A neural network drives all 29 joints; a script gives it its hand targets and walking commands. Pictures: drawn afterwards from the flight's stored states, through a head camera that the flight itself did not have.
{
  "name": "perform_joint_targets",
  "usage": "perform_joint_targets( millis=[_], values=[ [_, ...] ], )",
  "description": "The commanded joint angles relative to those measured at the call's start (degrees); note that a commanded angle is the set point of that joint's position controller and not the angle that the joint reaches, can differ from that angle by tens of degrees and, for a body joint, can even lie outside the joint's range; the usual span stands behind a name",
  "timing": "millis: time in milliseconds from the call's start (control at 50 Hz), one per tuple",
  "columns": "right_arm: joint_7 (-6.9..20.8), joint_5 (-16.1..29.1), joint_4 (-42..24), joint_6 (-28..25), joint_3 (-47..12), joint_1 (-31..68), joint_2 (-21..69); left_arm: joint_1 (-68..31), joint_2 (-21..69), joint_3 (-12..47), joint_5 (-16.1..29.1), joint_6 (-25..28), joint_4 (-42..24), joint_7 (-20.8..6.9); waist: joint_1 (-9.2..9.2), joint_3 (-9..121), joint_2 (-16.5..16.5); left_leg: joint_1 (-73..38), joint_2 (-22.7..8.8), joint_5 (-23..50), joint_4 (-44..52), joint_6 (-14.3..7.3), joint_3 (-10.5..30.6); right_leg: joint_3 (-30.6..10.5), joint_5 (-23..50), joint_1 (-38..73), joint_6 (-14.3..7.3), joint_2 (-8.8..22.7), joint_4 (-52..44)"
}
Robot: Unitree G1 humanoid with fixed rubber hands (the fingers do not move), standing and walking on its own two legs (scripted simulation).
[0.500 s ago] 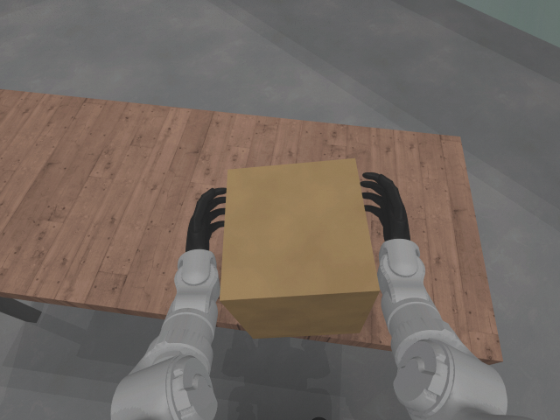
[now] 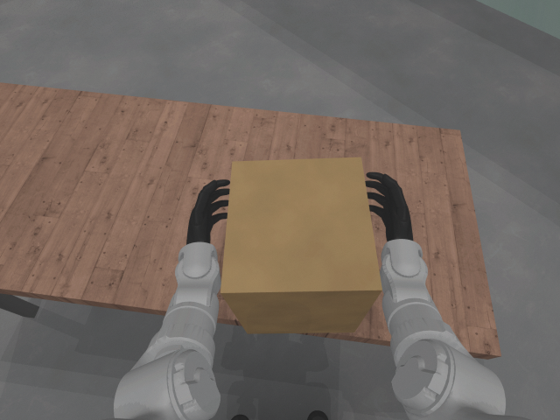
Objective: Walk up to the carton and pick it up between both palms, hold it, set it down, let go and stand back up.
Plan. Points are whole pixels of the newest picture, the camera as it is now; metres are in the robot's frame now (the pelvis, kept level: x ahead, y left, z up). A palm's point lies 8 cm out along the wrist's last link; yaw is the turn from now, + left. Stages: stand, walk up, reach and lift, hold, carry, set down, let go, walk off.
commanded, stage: set down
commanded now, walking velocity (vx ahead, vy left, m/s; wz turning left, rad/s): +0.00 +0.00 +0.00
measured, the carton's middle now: (298, 254) +0.37 +0.00 -0.08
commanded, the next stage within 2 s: none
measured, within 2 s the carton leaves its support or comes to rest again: neither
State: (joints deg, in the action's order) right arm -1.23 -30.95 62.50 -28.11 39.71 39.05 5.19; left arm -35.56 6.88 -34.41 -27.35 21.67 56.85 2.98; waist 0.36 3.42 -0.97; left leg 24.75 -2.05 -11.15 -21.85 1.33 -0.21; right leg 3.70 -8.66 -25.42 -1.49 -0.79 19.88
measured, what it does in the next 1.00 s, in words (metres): stands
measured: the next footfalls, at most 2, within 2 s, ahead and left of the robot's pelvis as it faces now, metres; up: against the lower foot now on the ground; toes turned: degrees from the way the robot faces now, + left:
none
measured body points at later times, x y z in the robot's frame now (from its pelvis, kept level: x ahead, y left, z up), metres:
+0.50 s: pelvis -0.01 +0.01 -0.03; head +0.08 +0.00 +0.41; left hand +0.41 +0.18 -0.02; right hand +0.41 -0.16 -0.02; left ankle -0.02 +0.13 -0.74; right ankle +0.00 -0.10 -0.74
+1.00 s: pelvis -0.05 -0.01 -0.05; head +0.05 -0.02 +0.39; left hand +0.35 +0.19 -0.05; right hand +0.37 -0.19 -0.05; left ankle -0.02 +0.13 -0.74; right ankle +0.00 -0.10 -0.74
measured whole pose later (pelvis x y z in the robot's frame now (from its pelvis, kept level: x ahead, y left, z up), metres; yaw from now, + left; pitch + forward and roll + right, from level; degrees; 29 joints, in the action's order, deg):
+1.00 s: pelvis -0.05 -0.01 -0.05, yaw +0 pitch +24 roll +0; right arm -3.1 17.2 86.2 -32.8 -6.8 47.7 -11.1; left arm -44.0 -9.5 -4.1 11.5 34.0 84.2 1.6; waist 1.3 13.4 1.9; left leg 51.0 -2.5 -17.1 -44.6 2.1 -0.1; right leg 3.5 -14.8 -52.4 -2.3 -0.5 43.5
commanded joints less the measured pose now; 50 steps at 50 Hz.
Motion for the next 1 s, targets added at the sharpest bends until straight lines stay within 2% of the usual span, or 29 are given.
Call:
perform_joint_targets(
  millis=[0, 20, 80, 120, 160, 200, 240, 280, 320, 340, 360, 380, 460, 500, 560, 600, 620, 680, 720, 740, 760, 800, 820, 840, 860, 900, 920, 940, 980],
  values=[
    [4.0, -2.6, 5.8, 1.2, -11.6, 15.6, 22.1, -22.8, 14.4, 9.0, -1.5, 2.8, -0.2, -1.8, 0.59, 21.7, -1.0, 1.3, 2.2, 13.7, 0.5, -1.0, -5.8, -0.4, 12.5, 19.4, 2.3, 0.2, 1.8],
    [3.6, -2.0, 5.5, 1.2, -12.5, 15.8, 19.4, -22.3, 11.6, 8.4, -0.6, 2.6, -0.4, -1.7, 0.90, 21.4, -2.2, 0.5, 2.3, 13.3, 0.6, -1.1, -5.8, -0.8, 13.9, 19.9, 2.8, 0.5, 2.1],
    [1.9, 2.0, 6.2, 1.4, -12.8, 16.5, 14.5, -23.3, 7.7, 8.9, 2.0, 3.0, -1.3, 0.2, 0.93, 22.9, -0.6, 2.3, 2.5, 12.9, -0.5, -0.6, -5.8, -1.4, 12.2, 19.5, 2.5, 0.3, 3.0],
    [0.3, 7.6, 6.8, 1.4, -15.8, 16.6, 4.4, -21.8, -3.0, 8.7, 4.1, 2.8, 1.1, 2.5, 3.52, 25.6, 1.1, 2.5, 2.4, 13.6, -1.2, -0.2, -5.9, -2.2, 12.2, 18.7, 1.7, -0.1, 3.9],
    [-2.2, 14.3, 7.0, 0.0, -19.1, 18.6, -5.7, -21.8, -10.3, 10.2, 8.8, 3.7, 2.2, 5.3, 3.38, 30.6, 2.1, 3.2, 2.3, 17.8, -4.1, 0.8, -5.8, -2.4, 16.9, 17.8, 1.2, -1.3, 6.0],
    [-3.2, 21.8, 10.2, -0.4, -24.9, 22.7, -8.1, -24.7, -10.9, 13.5, 12.7, 3.7, 7.0, 6.2, 4.63, 32.3, 3.0, 4.7, 1.8, 19.4, -6.0, 2.2, -5.4, -3.1, 18.2, 17.2, 0.9, -2.0, 8.0],
    [-3.8, 27.9, 12.9, -0.9, -28.5, 24.3, -9.9, -26.4, -12.8, 17.9, 18.2, 4.8, 12.6, 6.3, 3.33, 33.5, 0.7, 7.9, 1.9, 18.2, -8.0, 2.5, -5.2, -3.7, 18.3, 15.7, 1.2, -1.8, 9.8],
    [-3.8, 33.3, 14.4, -1.5, -31.9, 25.5, -11.2, -26.0, -14.0, 20.1, 21.9, 6.6, 17.8, 6.3, 4.47, 34.7, 1.9, 9.7, 2.0, 18.9, -10.5, 3.2, -4.9, -3.9, 17.8, 12.8, 0.8, -1.7, 11.9],
    [-3.9, 35.7, 18.8, -2.6, -33.2, 28.1, -15.3, -28.8, -15.5, 22.5, 25.2, 7.7, 21.3, 5.7, 1.80, 36.2, 1.9, 10.0, 1.9, 20.6, -13.4, 3.8, -4.1, -3.1, 18.4, 7.6, 0.7, -1.9, 14.3],
    [-4.0, 37.3, 20.2, -3.6, -35.2, 26.9, -15.9, -27.5, -15.6, 23.0, 26.2, 8.4, 22.2, 5.3, 1.74, 36.9, 1.6, 10.6, 2.0, 22.4, -15.1, 3.9, -3.7, -3.2, 20.8, 8.1, 0.8, -1.9, 15.1],
    [-4.0, 38.2, 19.4, -4.0, -36.7, 27.7, -15.9, -26.8, -16.9, 21.6, 26.5, 8.9, 25.5, 4.9, 3.99, 37.2, -0.4, 11.8, 2.0, 23.0, -15.9, 3.4, -4.4, -3.3, 20.5, 6.7, 1.1, -2.0, 15.6],
    [-3.6, 39.5, 23.2, -4.0, -37.2, 29.7, -17.7, -28.9, -16.7, 23.4, 28.0, 9.4, 27.7, 4.4, 1.16, 34.5, -0.6, 12.4, 2.1, 21.0, -16.2, 3.8, -3.5, -2.4, 19.5, 4.9, 1.3, -2.2, 16.2],
    [-3.1, 42.8, 24.7, -6.0, -39.3, 33.4, -20.4, -32.5, -17.9, 26.1, 32.7, 11.9, 29.0, 3.3, 0.46, 38.0, 0.2, 14.2, 2.2, 21.8, -19.0, 4.2, -3.6, -2.1, 18.8, -1.0, 1.1, -2.1, 18.7],
    [-2.5, 43.7, 24.9, -6.6, -40.0, 33.0, -21.5, -32.8, -19.3, 27.1, 33.4, 12.9, 27.8, 3.2, 1.40, 41.4, 1.8, 11.4, 2.0, 22.9, -19.7, 4.4, -3.9, -1.7, 15.6, -5.4, 0.6, -2.6, 18.6],
    [-1.9, 45.1, 26.8, -5.6, -40.2, 34.5, -22.8, -35.1, -20.6, 29.4, 36.3, 13.5, 27.0, 3.0, 0.82, 42.7, 3.6, 11.9, 2.1, 19.8, -20.4, 4.5, -4.4, -1.6, 9.5, -7.8, 0.5, -2.5, 18.6],
    [-0.8, 46.2, 25.8, -5.3, -42.3, 36.4, -24.1, -35.9, -20.9, 30.5, 38.3, 14.0, 26.6, 3.3, 2.49, 47.0, 2.9, 11.8, 2.1, 19.0, -21.0, 4.7, -4.8, -0.9, 7.8, -8.9, 0.2, -2.5, 18.9],
    [-1.1, 47.0, 25.7, -5.4, -42.8, 36.0, -24.1, -35.9, -21.8, 30.5, 39.1, 14.1, 26.1, 2.8, 1.63, 46.7, 3.2, 13.1, 2.3, 20.1, -21.2, 4.4, -5.0, -1.5, 11.3, -6.3, 0.6, -2.3, 20.0],
    [-0.9, 47.7, 29.0, -5.1, -43.6, 35.3, -24.8, -35.8, -21.1, 32.7, 40.5, 14.4, 26.7, 2.1, 0.44, 44.5, 2.6, 15.5, 2.4, 16.1, -21.4, 4.2, -4.6, -1.0, 8.6, -8.4, 1.1, -1.9, 20.2],
    [-0.8, 49.2, 25.8, -5.6, -45.5, 33.9, -23.6, -33.5, -22.7, 32.0, 40.8, 15.2, 26.0, 1.5, 1.26, 46.2, 2.3, 17.0, 3.0, 16.3, -22.0, 3.9, -4.7, -2.1, 11.1, -5.6, 1.3, -1.8, 21.4],
    [-0.7, 50.0, 22.7, -6.6, -48.0, 31.9, -21.5, -29.2, -22.8, 29.4, 38.7, 15.1, 24.7, 1.1, 4.60, 49.1, 0.4, 16.8, 3.1, 19.3, -21.9, 3.4, -5.2, -3.2, 15.1, -1.9, 1.8, -1.7, 21.4],
    [-0.7, 50.2, 23.6, -7.3, -48.2, 31.5, -22.1, -28.5, -21.7, 31.0, 38.6, 15.3, 24.6, 0.4, 1.88, 48.7, 1.0, 16.7, 3.3, 20.3, -22.7, 3.9, -4.4, -2.5, 18.3, -1.1, 2.1, -1.6, 22.3],
    [-0.8, 50.2, 23.6, -6.0, -47.1, 32.3, -22.6, -29.2, -23.4, 30.4, 38.7, 14.3, 27.2, -0.7, 1.64, 43.2, -0.7, 23.2, 3.7, 15.0, -22.2, 2.6, -4.6, -3.2, 15.7, -1.4, 2.3, -1.0, 22.4],
    [-1.0, 49.5, 24.9, -5.6, -45.6, 34.3, -22.6, -32.1, -23.2, 30.9, 39.4, 14.2, 27.6, -0.9, 0.42, 40.3, 0.3, 22.4, 3.5, 12.2, -21.3, 2.8, -3.8, -2.6, 10.3, -3.1, 2.1, -1.0, 21.9],
    [-1.0, 49.1, 21.0, -6.8, -45.7, 29.9, -22.1, -27.5, -22.4, 31.1, 39.4, 15.1, 22.1, -0.4, 1.04, 42.6, 0.5, 19.9, 3.3, 13.0, -21.1, 2.5, -4.3, -2.8, 10.5, -2.7, 2.6, -0.9, 21.6],
    [-1.5, 49.3, 17.7, -7.6, -48.1, 26.2, -20.7, -24.1, -22.7, 30.0, 40.0, 14.7, 21.0, -0.8, 1.61, 43.8, -2.5, 19.0, 3.5, 12.1, -21.9, 2.0, -4.4, -3.3, 12.2, 1.3, 2.8, -0.9, 20.7],
    [-1.7, 49.3, 17.8, -6.8, -47.8, 27.3, -21.0, -23.2, -23.4, 29.4, 39.0, 13.9, 22.6, -1.3, 1.68, 40.7, -2.6, 21.6, 3.5, 10.1, -20.8, 1.8, -3.6, -3.5, 10.3, 1.4, 2.7, -0.6, 20.7],
    [-1.9, 48.4, 21.2, -6.0, -47.1, 26.6, -20.9, -23.6, -23.0, 30.4, 38.9, 13.4, 25.9, -1.8, -0.19, 35.7, -2.2, 22.1, 3.6, 7.8, -20.8, 1.5, -2.9, -3.2, 7.6, -0.6, 2.6, -0.5, 20.5],
    [-2.1, 47.8, 17.7, -6.7, -46.1, 24.3, -21.1, -21.3, -22.9, 29.7, 38.6, 13.8, 21.5, -1.4, 0.43, 37.9, -1.7, 20.5, 3.7, 9.4, -20.4, 1.6, -2.9, -3.4, 8.8, 1.4, 2.9, -0.4, 20.6],
    [-2.3, 46.4, 16.3, -6.1, -43.2, 26.2, -20.7, -24.7, -23.8, 29.6, 38.9, 14.2, 21.5, -0.9, 0.71, 36.2, -0.5, 21.7, 3.7, 2.7, -19.7, 1.6, -3.0, -3.8, -0.6, -2.2, 2.2, -0.1, 20.1]
  ],
)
